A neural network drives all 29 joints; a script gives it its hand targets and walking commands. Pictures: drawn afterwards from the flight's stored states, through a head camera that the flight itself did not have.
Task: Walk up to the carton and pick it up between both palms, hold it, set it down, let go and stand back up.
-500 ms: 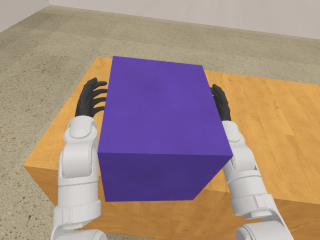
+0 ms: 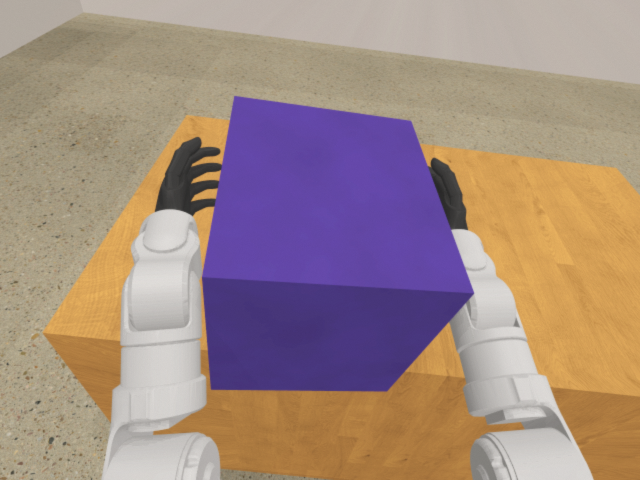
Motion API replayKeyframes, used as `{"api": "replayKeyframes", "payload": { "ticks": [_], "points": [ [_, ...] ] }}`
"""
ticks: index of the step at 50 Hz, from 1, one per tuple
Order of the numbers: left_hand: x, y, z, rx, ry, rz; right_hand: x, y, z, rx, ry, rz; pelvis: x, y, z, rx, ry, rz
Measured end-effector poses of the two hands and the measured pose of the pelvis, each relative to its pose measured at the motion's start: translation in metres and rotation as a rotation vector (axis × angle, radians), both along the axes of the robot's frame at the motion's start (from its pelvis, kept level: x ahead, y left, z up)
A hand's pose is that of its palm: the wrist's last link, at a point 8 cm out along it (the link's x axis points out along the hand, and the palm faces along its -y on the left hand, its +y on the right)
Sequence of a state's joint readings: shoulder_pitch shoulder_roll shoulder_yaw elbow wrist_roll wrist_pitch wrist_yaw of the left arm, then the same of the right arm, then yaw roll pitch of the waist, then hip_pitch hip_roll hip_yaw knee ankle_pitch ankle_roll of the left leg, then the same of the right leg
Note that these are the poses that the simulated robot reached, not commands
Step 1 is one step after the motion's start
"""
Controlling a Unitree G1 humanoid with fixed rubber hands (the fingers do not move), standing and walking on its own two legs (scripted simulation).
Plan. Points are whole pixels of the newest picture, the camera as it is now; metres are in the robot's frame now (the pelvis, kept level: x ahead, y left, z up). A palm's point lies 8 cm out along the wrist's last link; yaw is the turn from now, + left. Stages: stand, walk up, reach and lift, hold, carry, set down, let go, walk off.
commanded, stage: reach and lift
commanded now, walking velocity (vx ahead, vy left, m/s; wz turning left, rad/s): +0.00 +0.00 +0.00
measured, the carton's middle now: (314, 250) +0.36 -0.02 +0.13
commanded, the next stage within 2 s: hold in 0.14 s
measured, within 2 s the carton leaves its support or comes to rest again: neither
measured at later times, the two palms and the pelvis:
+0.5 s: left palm (148, 208) +0.36 +0.16 +0.20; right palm (431, 208) +0.36 -0.15 +0.20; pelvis +0.00 +0.00 +0.00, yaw +1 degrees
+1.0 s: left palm (144, 207) +0.36 +0.16 +0.21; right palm (431, 199) +0.37 -0.15 +0.21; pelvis +0.00 +0.00 +0.00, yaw +1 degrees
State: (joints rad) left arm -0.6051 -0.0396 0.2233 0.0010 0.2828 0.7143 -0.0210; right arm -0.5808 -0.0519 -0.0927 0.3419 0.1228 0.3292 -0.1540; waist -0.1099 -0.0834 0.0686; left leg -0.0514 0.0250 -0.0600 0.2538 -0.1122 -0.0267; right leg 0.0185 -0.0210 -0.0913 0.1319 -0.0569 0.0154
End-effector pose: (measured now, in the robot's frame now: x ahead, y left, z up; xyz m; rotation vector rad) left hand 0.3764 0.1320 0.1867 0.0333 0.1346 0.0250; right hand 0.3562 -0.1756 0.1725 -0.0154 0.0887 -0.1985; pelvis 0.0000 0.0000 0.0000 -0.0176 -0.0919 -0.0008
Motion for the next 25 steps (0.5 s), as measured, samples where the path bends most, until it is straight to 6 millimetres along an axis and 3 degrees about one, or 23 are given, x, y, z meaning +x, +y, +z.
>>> {"api": "replayKeyframes", "payload": {
  "ticks": [16,25],
  "points": [
    [-0.019,0.021,0.012,-0.018,-0.023,0.066,0.004,0.020,0.020,0.018,-0.027,0.069,0.006,-0.006,0.000,0.000,-0.045,0.011],
    [-0.015,0.024,0.016,-0.020,-0.017,0.060,0.007,0.023,0.023,0.021,-0.022,0.065,0.004,-0.004,0.000,-0.001,-0.035,0.019]
  ]
}}
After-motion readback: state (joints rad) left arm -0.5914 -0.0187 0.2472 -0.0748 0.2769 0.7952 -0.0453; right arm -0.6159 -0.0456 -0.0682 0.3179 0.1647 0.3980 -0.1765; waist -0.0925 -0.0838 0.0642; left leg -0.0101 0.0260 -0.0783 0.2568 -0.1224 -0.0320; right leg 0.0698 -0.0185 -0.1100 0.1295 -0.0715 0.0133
